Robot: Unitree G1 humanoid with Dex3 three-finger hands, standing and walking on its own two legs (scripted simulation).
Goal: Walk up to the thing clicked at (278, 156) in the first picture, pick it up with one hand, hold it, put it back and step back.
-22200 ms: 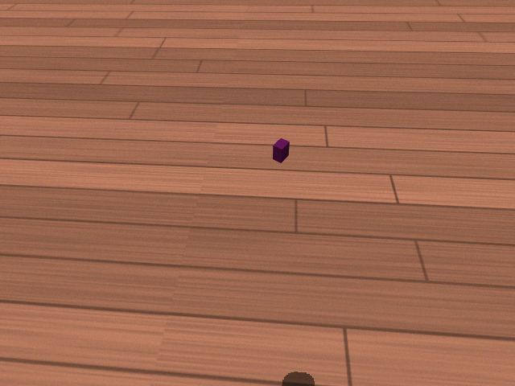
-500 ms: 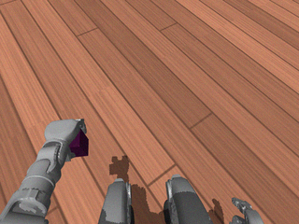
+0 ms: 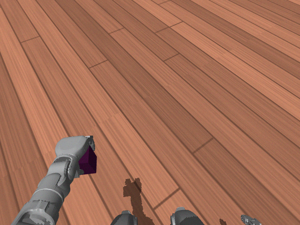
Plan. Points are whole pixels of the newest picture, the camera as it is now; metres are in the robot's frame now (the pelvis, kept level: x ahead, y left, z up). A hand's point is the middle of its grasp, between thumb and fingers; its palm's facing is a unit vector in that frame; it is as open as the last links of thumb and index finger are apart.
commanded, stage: lift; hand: left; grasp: from above
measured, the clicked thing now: (80, 160) +0.33 +0.23 -0.11
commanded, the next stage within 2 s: hold in 0.10 s
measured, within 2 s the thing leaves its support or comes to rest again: neither
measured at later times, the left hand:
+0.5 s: hand (72, 148) +0.34 +0.22 -0.02, palm faces -0.44 -0.04 -0.90, open 9.7 cm
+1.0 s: hand (70, 149) +0.32 +0.22 +0.01, palm faces -0.45 -0.03 -0.89, open 9.7 cm
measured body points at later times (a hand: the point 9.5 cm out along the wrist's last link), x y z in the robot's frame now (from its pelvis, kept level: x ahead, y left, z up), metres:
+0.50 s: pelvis +0.03 +0.00 +0.04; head +0.06 -0.01 +0.48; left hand +0.36 +0.22 +0.03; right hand +0.13 -0.27 -0.08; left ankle +0.03 +0.10 -0.68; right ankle +0.03 -0.12 -0.68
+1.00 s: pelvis +0.02 +0.00 +0.05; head +0.04 -0.02 +0.50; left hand +0.34 +0.21 +0.06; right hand +0.14 -0.27 -0.07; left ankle +0.03 +0.10 -0.68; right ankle +0.03 -0.12 -0.68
